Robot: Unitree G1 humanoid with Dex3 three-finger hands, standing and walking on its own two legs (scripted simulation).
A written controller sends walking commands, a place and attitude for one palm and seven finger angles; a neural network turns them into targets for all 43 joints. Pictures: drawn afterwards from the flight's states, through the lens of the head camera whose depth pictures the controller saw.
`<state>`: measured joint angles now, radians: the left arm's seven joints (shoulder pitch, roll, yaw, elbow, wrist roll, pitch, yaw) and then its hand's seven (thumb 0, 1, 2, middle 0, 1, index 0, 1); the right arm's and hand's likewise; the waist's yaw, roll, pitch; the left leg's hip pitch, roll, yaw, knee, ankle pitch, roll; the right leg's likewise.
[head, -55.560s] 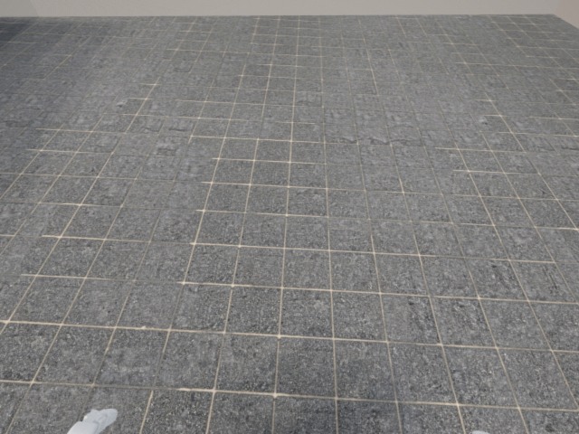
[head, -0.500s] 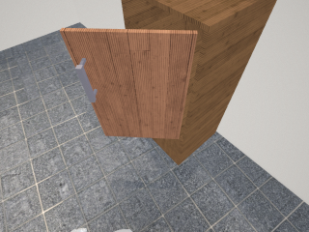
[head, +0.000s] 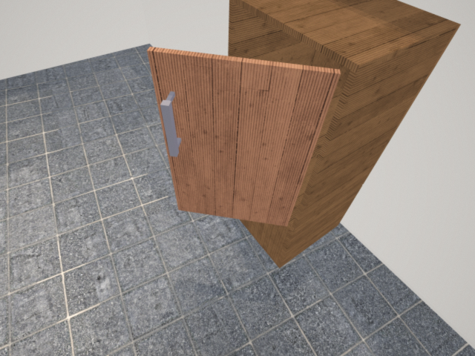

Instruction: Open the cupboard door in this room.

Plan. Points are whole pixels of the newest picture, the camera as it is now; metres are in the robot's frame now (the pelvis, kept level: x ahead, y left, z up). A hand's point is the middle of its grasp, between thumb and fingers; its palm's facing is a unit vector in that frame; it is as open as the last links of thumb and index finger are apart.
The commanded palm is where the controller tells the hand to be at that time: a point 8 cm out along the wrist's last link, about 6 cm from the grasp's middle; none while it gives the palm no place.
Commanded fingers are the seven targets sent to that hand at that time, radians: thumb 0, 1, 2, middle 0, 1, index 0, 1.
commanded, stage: come to a stop and stand still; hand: left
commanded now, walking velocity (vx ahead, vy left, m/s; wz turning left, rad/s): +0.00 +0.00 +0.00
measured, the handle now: (172, 125) +0.60 +0.22 +0.01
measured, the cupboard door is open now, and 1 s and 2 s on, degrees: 46 46 46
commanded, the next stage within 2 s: look again from close up in 0.22 s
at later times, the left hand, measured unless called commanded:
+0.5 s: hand out of the picture +0.04 +0.18 -0.18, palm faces -0.02 -0.97 -0.24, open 7.3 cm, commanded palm none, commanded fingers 0.00 0.90 0.90 -0.20 -0.30 -0.20 -0.30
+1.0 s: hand out of the picture -0.06 +0.15 -0.18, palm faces +0.04 -0.99 -0.16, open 7.4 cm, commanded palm none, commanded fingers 0.00 0.90 0.90 -0.20 -0.30 -0.20 -0.30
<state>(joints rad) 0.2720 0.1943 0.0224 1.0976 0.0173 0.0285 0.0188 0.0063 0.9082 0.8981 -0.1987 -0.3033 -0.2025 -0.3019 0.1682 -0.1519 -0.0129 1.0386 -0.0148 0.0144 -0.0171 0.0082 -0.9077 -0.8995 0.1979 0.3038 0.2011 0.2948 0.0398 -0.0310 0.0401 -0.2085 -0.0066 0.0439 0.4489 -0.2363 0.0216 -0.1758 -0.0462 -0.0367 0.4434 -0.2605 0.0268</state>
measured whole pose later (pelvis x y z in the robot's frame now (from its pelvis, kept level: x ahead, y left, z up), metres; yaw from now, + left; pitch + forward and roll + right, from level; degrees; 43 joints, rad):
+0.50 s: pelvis +0.01 +0.00 -0.01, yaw +0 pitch -1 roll +0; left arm 0.24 0.17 -0.01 1.08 0.01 -0.02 0.06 0.01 0.91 0.90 -0.20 -0.30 -0.20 -0.30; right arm 0.31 -0.16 0.00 1.07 -0.01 -0.03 -0.03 0.01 -0.91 -0.90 0.20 0.30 0.20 0.29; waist -0.03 0.01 0.04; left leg -0.22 0.00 0.05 0.54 -0.29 0.02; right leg -0.18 -0.04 -0.03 0.52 -0.31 0.03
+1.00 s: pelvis -0.03 -0.01 +0.00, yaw +0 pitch -2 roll +0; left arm 0.38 0.15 -0.01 1.08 0.02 0.00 0.03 0.01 0.91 0.90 -0.20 -0.30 -0.20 -0.30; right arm 0.34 -0.15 -0.01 1.08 -0.02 0.01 -0.01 0.01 -0.91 -0.90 0.20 0.30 0.20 0.29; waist 0.00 -0.02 0.00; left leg -0.25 0.01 0.03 0.52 -0.25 0.01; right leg -0.22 -0.03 -0.05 0.50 -0.26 0.00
